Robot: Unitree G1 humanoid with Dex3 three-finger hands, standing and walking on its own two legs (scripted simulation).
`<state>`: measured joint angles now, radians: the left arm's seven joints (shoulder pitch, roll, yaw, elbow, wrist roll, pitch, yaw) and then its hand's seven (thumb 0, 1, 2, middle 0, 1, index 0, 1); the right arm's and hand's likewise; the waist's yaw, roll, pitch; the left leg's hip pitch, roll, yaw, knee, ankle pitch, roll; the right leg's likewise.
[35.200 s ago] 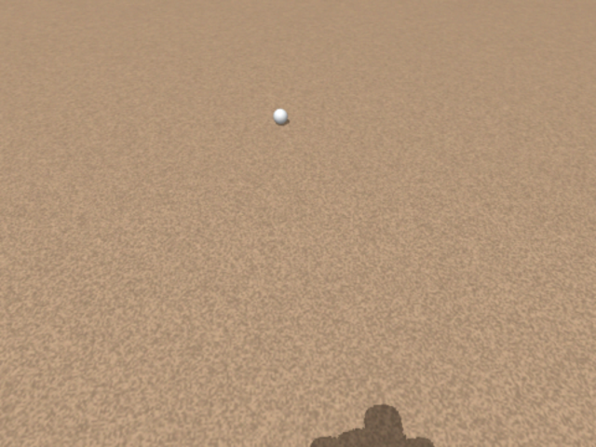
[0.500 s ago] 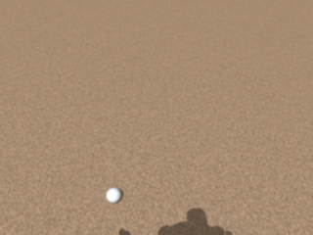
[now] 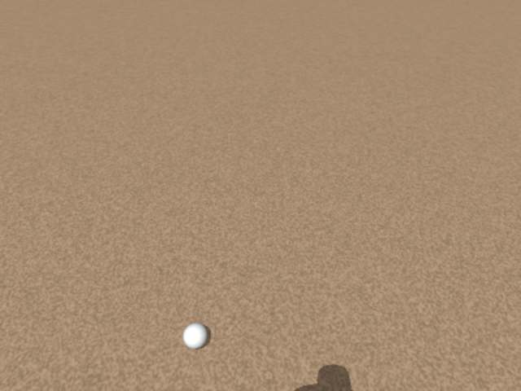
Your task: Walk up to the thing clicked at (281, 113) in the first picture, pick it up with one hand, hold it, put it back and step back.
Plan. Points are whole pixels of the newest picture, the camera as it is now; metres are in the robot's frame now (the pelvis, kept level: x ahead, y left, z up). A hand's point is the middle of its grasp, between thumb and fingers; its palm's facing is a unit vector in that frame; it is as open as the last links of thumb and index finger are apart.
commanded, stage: stand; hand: left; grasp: from above
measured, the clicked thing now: (195, 335) +0.52 +0.25 -0.73
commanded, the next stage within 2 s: step back in 1.68 s
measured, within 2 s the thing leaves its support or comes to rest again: neither
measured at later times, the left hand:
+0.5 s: hand out of the picture +0.06 +0.23 -0.16, palm faces +0.02 -0.95 -0.33, open 7.4 cm
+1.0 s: hand out of the picture +0.09 +0.22 -0.15, palm faces +0.00 -0.94 -0.33, open 7.4 cm
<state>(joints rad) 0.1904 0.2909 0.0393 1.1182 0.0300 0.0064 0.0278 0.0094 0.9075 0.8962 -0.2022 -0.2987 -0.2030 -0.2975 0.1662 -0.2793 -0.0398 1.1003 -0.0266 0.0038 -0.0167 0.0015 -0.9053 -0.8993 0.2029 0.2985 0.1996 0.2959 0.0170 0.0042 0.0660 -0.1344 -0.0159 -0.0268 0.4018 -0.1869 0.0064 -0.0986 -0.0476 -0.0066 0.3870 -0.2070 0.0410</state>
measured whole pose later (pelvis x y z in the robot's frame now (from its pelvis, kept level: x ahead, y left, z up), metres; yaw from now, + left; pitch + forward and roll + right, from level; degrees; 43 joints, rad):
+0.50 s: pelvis +0.00 -0.01 +0.00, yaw +0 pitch -4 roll +0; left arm 0.15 0.30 0.03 1.14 0.02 0.00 0.02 0.01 0.91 0.90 -0.20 -0.30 -0.20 -0.30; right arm 0.15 -0.30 -0.02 1.13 -0.02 0.00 -0.01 0.00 -0.91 -0.90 0.20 0.30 0.20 0.30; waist 0.00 0.01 0.07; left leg -0.11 0.00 -0.03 0.35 -0.17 -0.01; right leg -0.08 -0.03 -0.01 0.35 -0.19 0.03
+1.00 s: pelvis +0.02 -0.02 +0.00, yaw -1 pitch -3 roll +0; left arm 0.12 0.31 0.03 1.14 0.01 -0.01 0.01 0.01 0.91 0.90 -0.20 -0.30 -0.20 -0.30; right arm 0.12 -0.32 -0.01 1.14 -0.02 -0.01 -0.01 0.00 -0.91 -0.90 0.20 0.30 0.20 0.30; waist 0.00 0.01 0.06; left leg -0.10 0.02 -0.03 0.33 -0.17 -0.02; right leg -0.08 -0.02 -0.01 0.33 -0.20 0.01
